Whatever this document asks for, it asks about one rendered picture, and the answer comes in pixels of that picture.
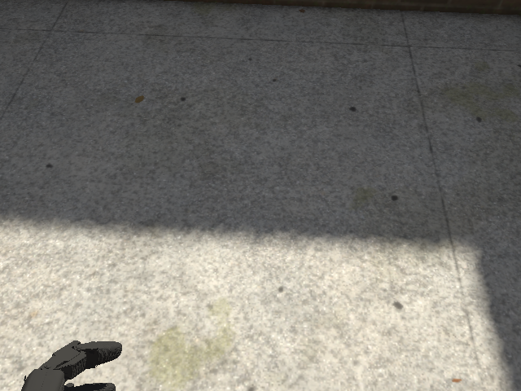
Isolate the robot left hand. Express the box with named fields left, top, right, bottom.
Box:
left=21, top=340, right=122, bottom=391

